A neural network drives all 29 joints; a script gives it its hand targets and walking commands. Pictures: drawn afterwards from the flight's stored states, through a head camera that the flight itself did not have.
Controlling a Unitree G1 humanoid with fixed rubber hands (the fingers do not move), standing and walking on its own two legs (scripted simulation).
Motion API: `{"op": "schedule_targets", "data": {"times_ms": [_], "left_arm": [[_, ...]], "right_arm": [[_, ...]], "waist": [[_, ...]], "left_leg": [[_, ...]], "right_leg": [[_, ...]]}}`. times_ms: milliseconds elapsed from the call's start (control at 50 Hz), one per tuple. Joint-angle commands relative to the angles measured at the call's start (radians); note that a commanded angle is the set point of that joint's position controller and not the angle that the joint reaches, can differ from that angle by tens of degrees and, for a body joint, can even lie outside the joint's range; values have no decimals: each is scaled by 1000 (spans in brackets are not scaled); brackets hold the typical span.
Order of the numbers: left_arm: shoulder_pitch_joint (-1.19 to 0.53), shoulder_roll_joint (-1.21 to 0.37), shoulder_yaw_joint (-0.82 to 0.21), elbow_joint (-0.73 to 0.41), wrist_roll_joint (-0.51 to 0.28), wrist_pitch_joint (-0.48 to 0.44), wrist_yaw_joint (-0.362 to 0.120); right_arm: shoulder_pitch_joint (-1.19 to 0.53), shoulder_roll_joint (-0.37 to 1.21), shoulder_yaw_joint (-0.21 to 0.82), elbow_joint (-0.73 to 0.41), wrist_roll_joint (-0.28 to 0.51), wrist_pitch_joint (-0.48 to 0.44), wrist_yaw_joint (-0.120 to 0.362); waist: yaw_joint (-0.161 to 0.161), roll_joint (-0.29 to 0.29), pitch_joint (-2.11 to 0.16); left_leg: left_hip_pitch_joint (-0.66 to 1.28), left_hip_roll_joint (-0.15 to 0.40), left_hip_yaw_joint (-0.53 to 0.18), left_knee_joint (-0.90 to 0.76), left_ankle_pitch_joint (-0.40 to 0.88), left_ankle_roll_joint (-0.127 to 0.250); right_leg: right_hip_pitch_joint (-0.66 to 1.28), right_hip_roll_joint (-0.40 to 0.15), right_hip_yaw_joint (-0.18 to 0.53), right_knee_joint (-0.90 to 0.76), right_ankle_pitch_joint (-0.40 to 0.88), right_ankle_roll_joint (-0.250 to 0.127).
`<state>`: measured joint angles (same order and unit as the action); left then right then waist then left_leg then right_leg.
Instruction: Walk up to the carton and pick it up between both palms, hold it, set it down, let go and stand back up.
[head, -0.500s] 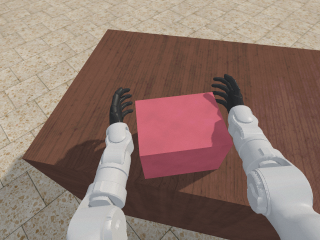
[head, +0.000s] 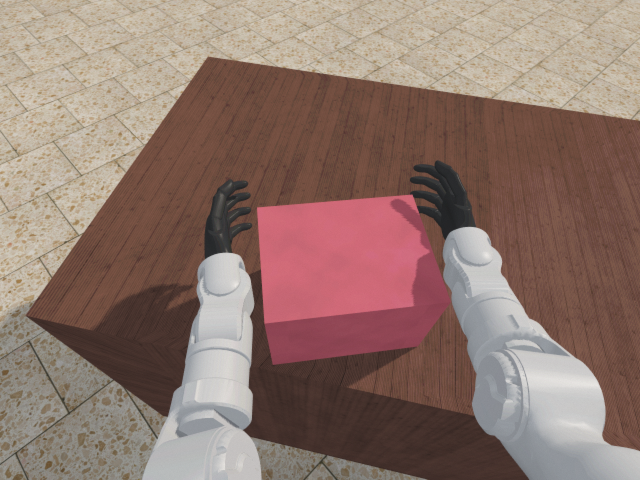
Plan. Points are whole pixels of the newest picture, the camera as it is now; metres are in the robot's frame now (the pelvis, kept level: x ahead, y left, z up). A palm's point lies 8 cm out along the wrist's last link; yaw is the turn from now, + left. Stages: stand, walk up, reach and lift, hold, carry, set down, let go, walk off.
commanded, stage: reach and lift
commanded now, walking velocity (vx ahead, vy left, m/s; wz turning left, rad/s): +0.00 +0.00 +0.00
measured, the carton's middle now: (341, 280) +0.37 +0.03 -0.01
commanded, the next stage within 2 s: none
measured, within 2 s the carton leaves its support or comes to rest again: leaves its support in 0.94 s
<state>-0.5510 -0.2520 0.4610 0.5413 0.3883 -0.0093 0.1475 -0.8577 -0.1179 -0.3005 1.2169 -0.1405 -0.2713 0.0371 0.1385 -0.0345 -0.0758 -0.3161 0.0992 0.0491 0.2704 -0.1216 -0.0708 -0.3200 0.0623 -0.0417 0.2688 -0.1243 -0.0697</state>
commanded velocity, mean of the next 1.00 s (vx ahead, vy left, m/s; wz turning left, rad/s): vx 0.00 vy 0.00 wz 0.00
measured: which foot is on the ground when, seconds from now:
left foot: down 0.00-1.00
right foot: down 0.00-1.00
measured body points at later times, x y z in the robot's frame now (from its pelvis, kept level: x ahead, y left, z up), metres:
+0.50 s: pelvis +0.00 +0.00 +0.00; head +0.05 +0.01 +0.45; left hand +0.36 +0.19 +0.06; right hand +0.45 -0.10 +0.07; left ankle -0.01 +0.16 -0.75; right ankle -0.01 -0.07 -0.75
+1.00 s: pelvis -0.02 +0.02 +0.00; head +0.00 +0.03 +0.45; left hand +0.34 +0.22 +0.08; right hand +0.41 -0.07 +0.08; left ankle -0.01 +0.16 -0.75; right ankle -0.01 -0.07 -0.75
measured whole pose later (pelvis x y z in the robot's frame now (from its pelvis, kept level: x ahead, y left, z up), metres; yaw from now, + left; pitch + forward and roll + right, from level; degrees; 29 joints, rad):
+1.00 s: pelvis -0.02 +0.02 +0.00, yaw +3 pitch +5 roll -1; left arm -0.50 -0.13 0.31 0.50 0.27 0.13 0.16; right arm -0.70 -0.05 -0.15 1.02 -0.02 -0.19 -0.07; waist 0.08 -0.02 -0.06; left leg -0.28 0.08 0.04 0.31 -0.12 -0.04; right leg -0.23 0.03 -0.09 0.25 -0.11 -0.05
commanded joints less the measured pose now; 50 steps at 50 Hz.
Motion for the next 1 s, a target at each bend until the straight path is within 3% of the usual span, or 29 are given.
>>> {"op": "schedule_targets", "data": {"times_ms": [0,300,620,840,940,980], "left_arm": [[-340,-359,-263,1,8,-15,-89],[-356,-343,-253,35,3,-29,-103],[-421,-354,-359,25,-58,-21,-122],[-503,-416,-527,-94,-119,40,-110],[-568,-440,-613,-167,-160,86,-102],[-574,-433,-615,-160,-166,115,-109]], "right_arm": [[-367,436,181,-49,-56,-56,117],[-370,470,218,-62,-52,-66,92],[-382,532,334,-154,-3,-52,36],[-415,538,389,-316,62,-4,17],[-451,546,397,-422,92,37,13],[-460,550,391,-459,94,62,10]], "waist": [[51,-15,-392],[46,-33,-376],[5,-32,-426],[-53,31,-492],[-92,46,-523],[-102,35,-496]], "left_leg": [[106,-79,79,54,377,77],[42,-81,79,33,309,91],[62,-87,64,40,285,86],[268,-79,26,94,405,41],[350,-78,5,110,403,26],[343,-82,2,95,341,33]], "right_leg": [[262,-43,-19,34,326,44],[325,-60,-5,56,407,65],[389,-60,-1,66,498,82],[272,-22,-33,13,356,51],[220,-15,-42,-9,265,48],[222,-22,-38,-20,216,54]]}}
